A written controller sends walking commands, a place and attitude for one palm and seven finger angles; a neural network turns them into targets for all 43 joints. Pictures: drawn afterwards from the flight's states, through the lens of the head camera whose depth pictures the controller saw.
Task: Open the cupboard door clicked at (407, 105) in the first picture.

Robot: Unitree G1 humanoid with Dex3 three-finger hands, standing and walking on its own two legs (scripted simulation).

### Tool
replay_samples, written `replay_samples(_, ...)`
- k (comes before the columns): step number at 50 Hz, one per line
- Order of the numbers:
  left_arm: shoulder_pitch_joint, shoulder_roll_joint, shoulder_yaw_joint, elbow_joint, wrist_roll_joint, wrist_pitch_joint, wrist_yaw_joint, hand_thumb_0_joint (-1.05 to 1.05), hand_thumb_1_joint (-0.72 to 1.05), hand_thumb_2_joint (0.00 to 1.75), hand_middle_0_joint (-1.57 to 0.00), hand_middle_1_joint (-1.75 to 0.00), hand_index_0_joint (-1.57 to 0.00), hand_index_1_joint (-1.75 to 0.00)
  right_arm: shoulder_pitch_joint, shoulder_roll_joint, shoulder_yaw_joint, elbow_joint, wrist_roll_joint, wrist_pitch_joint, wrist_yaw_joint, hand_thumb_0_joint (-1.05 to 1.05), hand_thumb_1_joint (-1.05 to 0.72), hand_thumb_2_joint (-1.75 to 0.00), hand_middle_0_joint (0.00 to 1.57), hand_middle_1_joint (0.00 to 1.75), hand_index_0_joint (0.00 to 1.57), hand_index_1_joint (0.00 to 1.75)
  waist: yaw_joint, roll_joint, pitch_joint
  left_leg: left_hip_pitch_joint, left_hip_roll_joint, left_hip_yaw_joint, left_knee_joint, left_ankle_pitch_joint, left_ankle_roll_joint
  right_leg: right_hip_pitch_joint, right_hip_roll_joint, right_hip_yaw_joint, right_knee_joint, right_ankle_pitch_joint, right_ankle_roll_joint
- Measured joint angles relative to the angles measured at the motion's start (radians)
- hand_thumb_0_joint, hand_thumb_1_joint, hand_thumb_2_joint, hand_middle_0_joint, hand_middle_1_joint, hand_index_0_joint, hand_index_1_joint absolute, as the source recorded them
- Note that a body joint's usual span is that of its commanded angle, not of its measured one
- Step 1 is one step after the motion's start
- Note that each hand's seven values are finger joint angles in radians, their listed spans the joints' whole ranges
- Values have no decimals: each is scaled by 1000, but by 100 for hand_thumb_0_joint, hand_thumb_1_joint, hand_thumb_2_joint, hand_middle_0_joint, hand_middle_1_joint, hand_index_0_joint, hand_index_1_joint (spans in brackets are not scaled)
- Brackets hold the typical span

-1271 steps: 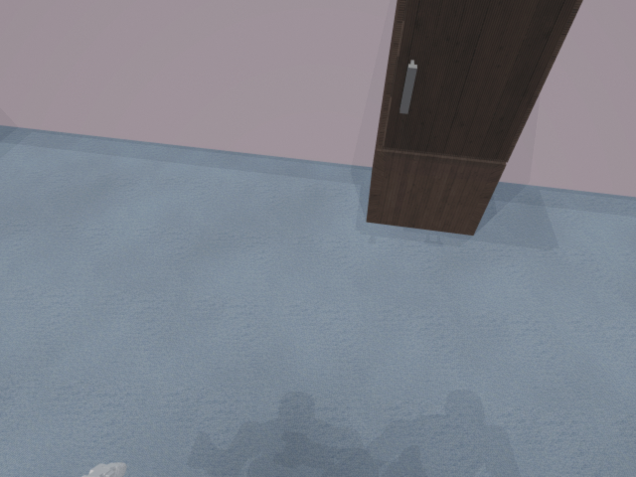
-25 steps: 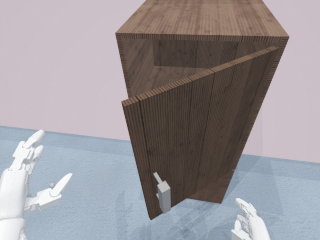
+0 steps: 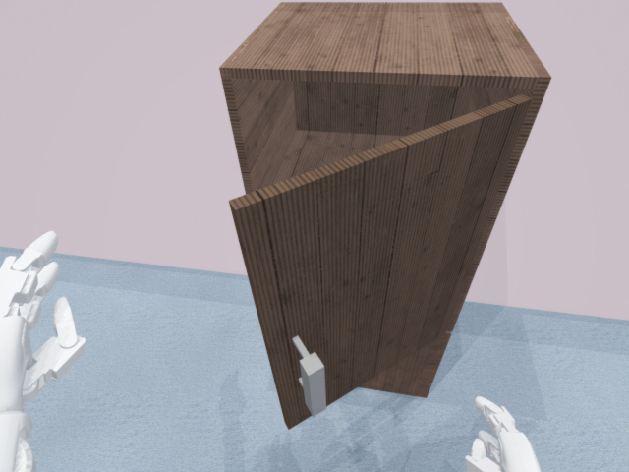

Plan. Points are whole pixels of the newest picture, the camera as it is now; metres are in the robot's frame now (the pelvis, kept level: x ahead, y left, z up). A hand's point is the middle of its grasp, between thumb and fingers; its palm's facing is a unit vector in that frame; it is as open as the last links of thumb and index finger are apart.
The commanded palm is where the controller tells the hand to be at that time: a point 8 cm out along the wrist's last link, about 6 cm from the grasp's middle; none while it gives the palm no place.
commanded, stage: draw the hand back to the body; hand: left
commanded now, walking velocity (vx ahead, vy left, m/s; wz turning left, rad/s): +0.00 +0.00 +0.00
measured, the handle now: (307, 375) +0.29 +0.06 -0.10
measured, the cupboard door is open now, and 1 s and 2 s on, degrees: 40 40 40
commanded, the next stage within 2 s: step back with the hand held close in 0.02 s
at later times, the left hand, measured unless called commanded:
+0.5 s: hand (51, 368) +0.16 +0.27 +0.15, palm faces +0.36 -0.77 -0.53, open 7.4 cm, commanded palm +0.10 +0.31 +0.17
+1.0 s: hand out of the picture +0.09 +0.30 +0.16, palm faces +0.46 -0.71 -0.53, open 7.4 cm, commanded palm +0.03 +0.33 +0.17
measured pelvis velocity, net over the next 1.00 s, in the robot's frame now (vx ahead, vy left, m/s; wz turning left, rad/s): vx -0.09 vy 0.02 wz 0.05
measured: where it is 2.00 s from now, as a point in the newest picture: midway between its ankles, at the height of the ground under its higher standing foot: outside the picture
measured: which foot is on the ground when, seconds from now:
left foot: down 0.00-1.00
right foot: down 0.00-0.84, up 0.86-0.94, down 0.96-1.00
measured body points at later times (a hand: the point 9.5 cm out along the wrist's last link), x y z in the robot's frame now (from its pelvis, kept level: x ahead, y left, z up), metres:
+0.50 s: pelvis -0.04 +0.01 +0.00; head -0.03 +0.00 +0.45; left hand +0.13 +0.31 +0.18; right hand +0.14 -0.23 -0.09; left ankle -0.03 +0.12 -0.74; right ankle +0.00 -0.10 -0.74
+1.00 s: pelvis -0.09 +0.02 -0.01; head -0.07 +0.04 +0.44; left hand +0.06 +0.34 +0.19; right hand +0.08 -0.20 -0.09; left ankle -0.03 +0.12 -0.74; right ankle -0.10 -0.09 -0.74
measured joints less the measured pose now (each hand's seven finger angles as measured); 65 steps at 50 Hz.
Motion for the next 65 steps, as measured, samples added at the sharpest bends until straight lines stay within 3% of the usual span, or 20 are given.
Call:
replay_samples(8,-14,-1,9,13,2,-10,1,2,89,90,-21,-30,-21,-30,-3,7,-1,12,0,-7,4,1,-90,-90,20,30,20,30,-1,2,5,6,0,3,-12,12,1,6,1,3,-13,14,0)
replay_samples(14,-34,28,70,36,11,-59,4,2,89,90,-21,-30,-21,-30,-24,2,7,-22,-1,42,9,1,-90,-90,21,30,20,30,-39,-7,-1,-80,0,-12,15,24,3,-57,0,-12,-25,41,2)
replay_samples(20,59,42,50,-32,13,-63,1,2,89,90,-21,-30,-21,-30,-34,-12,-18,-51,-2,81,2,1,-90,-90,21,30,20,30,-60,-19,3,-131,-17,7,10,48,13,-128,-18,6,2,54,14)
replay_samples(27,76,79,70,-50,13,-71,17,2,89,90,-21,-31,-21,-30,-33,-9,-33,-56,8,105,-10,1,-90,-90,20,30,20,30,-58,-38,7,-181,-27,11,40,63,23,-177,-29,10,31,71,20)
replay_samples(41,66,68,77,-93,40,-114,53,2,89,90,-21,-31,-21,-30,0,6,-16,-56,3,73,-6,1,-90,-90,21,30,20,30,-66,-61,12,-299,-18,-1,144,72,41,-253,-19,2,56,96,31)
replay_samples(47,52,107,118,-107,62,-127,44,2,89,90,-21,-31,-21,-30,45,32,-14,-54,-6,53,-6,1,-90,-90,21,30,20,30,-90,-77,0,-321,-44,-47,124,102,50,-221,35,79,222,-10,41)
replay_samples(51,72,106,163,-128,44,-147,45,2,89,90,-21,-31,-21,-30,9,41,-6,-39,-17,35,12,1,-90,-90,21,30,20,30,-62,-96,2,-363,-43,-33,122,120,39,-185,46,115,131,-74,9)
replay_samples(54,59,91,131,-127,29,-137,39,2,89,90,-21,-30,-21,-30,-50,36,-10,-26,-15,40,22,1,-90,-90,21,30,21,30,-50,-80,36,-362,-27,-29,99,152,30,-195,59,120,117,-28,13)
replay_samples(59,74,107,85,-132,20,-127,17,2,89,90,-21,-31,-21,-30,-93,31,-21,-47,-4,57,25,1,-90,-90,21,30,21,30,-65,-60,32,-376,-11,-39,101,171,25,-200,76,112,98,7,10)
replay_samples(63,87,132,89,-139,21,-145,19,2,88,90,-21,-31,-21,-30,-79,20,-35,-56,0,66,18,1,-90,-90,21,30,21,30,-79,-61,5,-409,-24,-56,194,37,5,-206,74,100,83,29,10)
replay_samples(65,86,139,101,-141,22,-153,26,1,88,90,-22,-31,-21,-30,-62,12,-40,-51,-1,74,11,1,-90,-90,21,30,20,30,-83,-64,-12,-388,-31,-55,178,52,12,-215,70,94,80,37,18)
